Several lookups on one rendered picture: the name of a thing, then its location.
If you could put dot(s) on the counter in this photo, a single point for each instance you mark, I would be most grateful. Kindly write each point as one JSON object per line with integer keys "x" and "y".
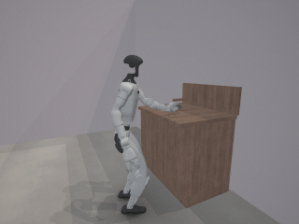
{"x": 190, "y": 150}

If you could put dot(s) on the right robot forearm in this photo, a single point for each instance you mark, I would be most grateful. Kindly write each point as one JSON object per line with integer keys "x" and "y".
{"x": 118, "y": 124}

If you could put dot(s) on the robot right hand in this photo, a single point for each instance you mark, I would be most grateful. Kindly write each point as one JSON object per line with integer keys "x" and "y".
{"x": 129, "y": 155}

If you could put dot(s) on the right robot upper arm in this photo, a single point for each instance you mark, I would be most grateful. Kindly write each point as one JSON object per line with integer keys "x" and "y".
{"x": 125, "y": 91}

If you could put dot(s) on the robot right shin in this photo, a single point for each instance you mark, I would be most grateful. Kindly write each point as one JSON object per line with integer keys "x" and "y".
{"x": 139, "y": 184}

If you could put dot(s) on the robot right foot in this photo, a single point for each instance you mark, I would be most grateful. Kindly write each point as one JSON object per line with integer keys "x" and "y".
{"x": 136, "y": 210}

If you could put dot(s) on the left robot upper arm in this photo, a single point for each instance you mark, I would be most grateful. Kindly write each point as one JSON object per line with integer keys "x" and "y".
{"x": 143, "y": 99}

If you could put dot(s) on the robot left hand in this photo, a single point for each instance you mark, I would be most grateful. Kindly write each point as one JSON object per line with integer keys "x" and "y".
{"x": 174, "y": 108}

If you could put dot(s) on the left robot forearm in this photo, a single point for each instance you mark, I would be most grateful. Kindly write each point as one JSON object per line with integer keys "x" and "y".
{"x": 159, "y": 106}

